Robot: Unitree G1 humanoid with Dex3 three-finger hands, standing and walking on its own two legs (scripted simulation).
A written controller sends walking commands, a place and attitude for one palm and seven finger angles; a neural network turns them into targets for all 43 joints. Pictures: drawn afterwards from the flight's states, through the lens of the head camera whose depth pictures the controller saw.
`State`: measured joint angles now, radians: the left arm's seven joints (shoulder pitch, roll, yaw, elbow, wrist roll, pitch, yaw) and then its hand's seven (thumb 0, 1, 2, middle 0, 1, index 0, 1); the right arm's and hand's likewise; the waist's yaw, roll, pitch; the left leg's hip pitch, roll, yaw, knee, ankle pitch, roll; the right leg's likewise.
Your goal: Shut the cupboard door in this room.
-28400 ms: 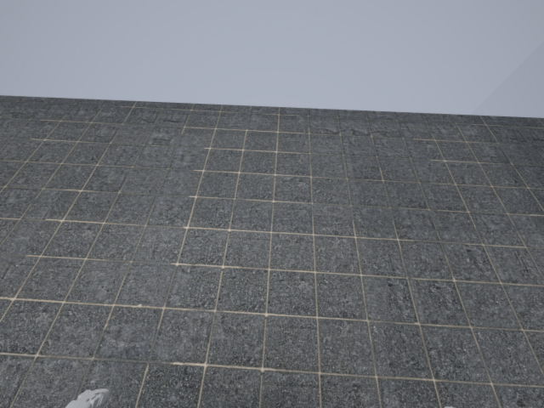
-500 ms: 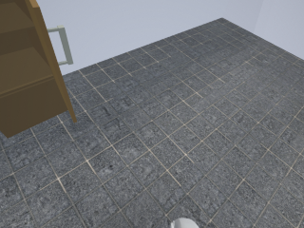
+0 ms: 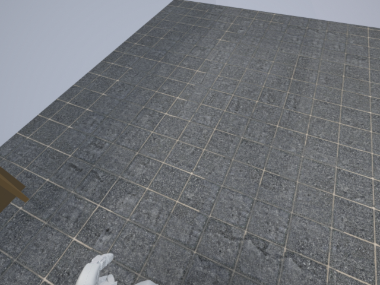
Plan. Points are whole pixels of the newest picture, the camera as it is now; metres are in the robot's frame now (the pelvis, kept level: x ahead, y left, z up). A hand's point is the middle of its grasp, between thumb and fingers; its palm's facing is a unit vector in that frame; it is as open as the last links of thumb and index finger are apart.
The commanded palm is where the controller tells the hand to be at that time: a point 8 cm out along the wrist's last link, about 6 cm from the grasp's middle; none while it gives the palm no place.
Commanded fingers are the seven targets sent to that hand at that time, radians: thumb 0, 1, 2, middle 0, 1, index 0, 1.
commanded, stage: walk around to get in front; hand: left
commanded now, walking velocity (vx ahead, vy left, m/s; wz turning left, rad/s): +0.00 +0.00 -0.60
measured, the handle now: out of the picture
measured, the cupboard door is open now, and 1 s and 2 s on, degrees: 80 80 80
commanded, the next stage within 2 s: none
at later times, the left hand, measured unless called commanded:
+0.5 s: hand out of the picture +0.06 +0.25 -0.17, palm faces -0.19 -0.96 -0.18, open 7.4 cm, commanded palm none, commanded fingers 0.00 0.90 0.90 -0.20 -0.30 -0.20 -0.30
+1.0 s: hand (146, 263) +0.20 +0.12 -0.15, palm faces -0.59 -0.76 -0.27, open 7.4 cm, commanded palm none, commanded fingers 0.00 0.90 0.90 -0.20 -0.30 -0.20 -0.30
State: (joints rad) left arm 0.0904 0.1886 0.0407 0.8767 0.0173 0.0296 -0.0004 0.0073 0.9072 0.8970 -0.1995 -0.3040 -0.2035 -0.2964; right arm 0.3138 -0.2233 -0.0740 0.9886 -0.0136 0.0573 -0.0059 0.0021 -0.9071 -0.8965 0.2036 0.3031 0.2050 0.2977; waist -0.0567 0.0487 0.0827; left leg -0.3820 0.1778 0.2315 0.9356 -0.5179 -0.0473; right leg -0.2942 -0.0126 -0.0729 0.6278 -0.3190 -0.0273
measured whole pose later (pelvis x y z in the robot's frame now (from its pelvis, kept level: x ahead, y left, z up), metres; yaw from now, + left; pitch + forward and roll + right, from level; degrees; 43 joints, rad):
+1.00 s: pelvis -0.04 +0.04 +0.00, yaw -36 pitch +0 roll +0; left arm 0.08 0.23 0.06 0.88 0.02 0.03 -0.01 0.01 0.91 0.90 -0.20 -0.30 -0.20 -0.30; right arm 0.31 -0.24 -0.08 0.98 -0.02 0.04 0.00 0.00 -0.91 -0.90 0.20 0.30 0.21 0.30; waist -0.05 0.04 0.09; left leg -0.30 0.20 0.31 0.77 -0.45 -0.03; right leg -0.29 -0.02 -0.08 0.61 -0.32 -0.01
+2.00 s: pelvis +0.09 -0.08 -0.01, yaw -70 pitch +1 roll -2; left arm 0.07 0.20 0.05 0.90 0.03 0.00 -0.04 0.01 0.91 0.90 -0.20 -0.30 -0.20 -0.30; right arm 0.54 -0.11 -0.04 1.09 -0.02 -0.04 -0.01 0.00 -0.91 -0.90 0.20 0.30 0.21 0.30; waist -0.05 -0.03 0.11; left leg 0.08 0.14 0.43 0.60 -0.53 -0.05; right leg -0.45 0.03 -0.20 0.64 -0.24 -0.07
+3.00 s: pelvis +0.18 -0.41 -0.01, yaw -103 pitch +2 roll +0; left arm 0.08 0.23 0.06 0.89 0.03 -0.01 -0.01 0.01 0.91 0.90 -0.20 -0.30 -0.20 -0.30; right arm 0.33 -0.24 -0.08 1.01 -0.01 0.02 -0.01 0.00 -0.91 -0.90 0.20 0.30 0.20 0.30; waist -0.05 0.03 0.11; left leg -0.23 0.20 0.27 0.86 -0.53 -0.07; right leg -0.42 -0.03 -0.12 0.68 -0.29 -0.04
